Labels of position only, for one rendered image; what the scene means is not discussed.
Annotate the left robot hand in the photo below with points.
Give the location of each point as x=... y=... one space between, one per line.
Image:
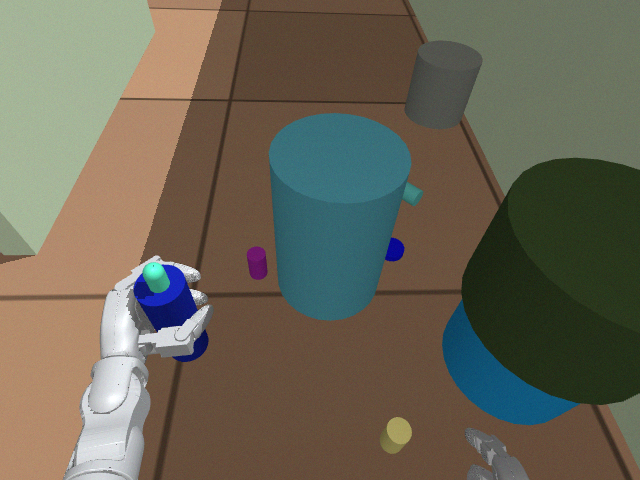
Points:
x=126 y=330

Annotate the potted plant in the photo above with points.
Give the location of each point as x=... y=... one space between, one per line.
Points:
x=550 y=309

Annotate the left robot arm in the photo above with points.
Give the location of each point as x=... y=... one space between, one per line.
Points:
x=113 y=409

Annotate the right robot hand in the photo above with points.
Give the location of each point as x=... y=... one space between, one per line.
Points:
x=493 y=451

